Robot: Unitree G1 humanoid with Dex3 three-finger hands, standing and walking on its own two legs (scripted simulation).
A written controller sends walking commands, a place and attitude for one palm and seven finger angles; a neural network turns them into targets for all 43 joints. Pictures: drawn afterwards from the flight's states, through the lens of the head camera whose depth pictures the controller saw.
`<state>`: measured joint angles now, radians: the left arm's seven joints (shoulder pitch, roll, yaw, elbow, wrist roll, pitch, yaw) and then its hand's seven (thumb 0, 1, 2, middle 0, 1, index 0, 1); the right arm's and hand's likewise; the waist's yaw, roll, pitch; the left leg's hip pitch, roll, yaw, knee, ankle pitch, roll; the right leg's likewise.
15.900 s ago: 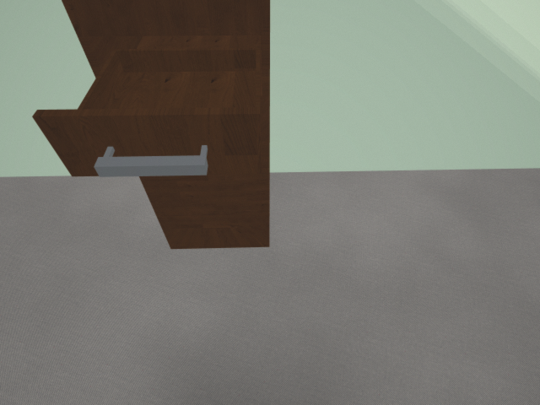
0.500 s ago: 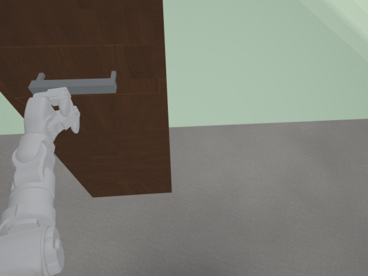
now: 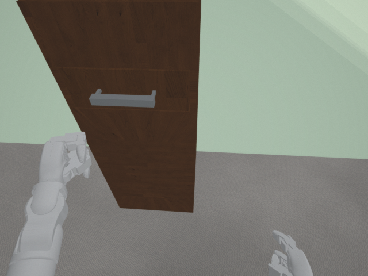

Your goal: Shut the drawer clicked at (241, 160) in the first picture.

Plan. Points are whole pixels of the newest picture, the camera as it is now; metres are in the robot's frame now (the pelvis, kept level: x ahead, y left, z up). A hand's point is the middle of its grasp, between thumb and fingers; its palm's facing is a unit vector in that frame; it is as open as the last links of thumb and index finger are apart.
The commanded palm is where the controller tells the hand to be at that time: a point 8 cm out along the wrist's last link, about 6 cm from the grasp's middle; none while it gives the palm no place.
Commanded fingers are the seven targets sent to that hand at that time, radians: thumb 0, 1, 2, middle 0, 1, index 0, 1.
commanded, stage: draw the hand back to the body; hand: left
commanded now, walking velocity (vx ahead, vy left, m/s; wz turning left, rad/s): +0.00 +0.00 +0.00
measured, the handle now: (124, 96) +0.59 +0.23 +0.07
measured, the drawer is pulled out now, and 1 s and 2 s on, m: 0.00 0.00 0.00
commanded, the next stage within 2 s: step back with the hand held close in 0.70 s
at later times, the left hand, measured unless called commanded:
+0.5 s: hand (50, 204) +0.19 +0.23 +0.16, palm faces +0.38 -0.84 -0.38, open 3.3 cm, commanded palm +0.14 +0.27 +0.18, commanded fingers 0.00 0.90 0.90 -1.40 -1.60 -1.40 -1.60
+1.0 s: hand (41, 197) +0.20 +0.24 +0.17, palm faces +0.36 -0.82 -0.45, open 3.3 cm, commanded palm +0.14 +0.27 +0.18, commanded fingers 0.00 0.90 0.90 -1.40 -1.60 -1.40 -1.60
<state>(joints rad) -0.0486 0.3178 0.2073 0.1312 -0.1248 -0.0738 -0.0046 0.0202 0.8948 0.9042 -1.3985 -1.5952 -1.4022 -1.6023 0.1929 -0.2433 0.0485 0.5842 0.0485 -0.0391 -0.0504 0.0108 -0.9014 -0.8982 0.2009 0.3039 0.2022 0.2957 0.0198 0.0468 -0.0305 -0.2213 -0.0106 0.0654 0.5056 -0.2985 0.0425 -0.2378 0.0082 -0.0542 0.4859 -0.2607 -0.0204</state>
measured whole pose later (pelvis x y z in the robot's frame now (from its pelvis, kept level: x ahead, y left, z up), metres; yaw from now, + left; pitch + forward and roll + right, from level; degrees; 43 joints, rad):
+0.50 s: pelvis +0.01 -0.01 +0.01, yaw +0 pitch -4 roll -1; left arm 0.50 0.32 0.26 -0.39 -0.08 -0.11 0.09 0.02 0.89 0.90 -1.40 -1.59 -1.40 -1.60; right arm 0.21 -0.24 0.02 0.62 0.01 -0.08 -0.04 0.01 -0.90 -0.90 0.20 0.30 0.20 0.30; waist 0.06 0.09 0.01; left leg -0.06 0.00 0.06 0.40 -0.27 0.03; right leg -0.07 0.03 -0.06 0.37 -0.22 -0.03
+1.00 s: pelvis +0.00 +0.00 +0.01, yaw -1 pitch -1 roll -1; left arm 0.54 0.36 0.35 -0.46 -0.05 -0.17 0.10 0.02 0.89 0.90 -1.40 -1.59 -1.41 -1.60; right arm 0.18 -0.23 0.01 0.59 0.00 -0.03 -0.04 0.01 -0.90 -0.90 0.20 0.30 0.20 0.30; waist 0.03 0.07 0.01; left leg -0.15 0.01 0.08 0.43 -0.26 0.04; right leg -0.15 0.04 -0.04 0.36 -0.19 -0.02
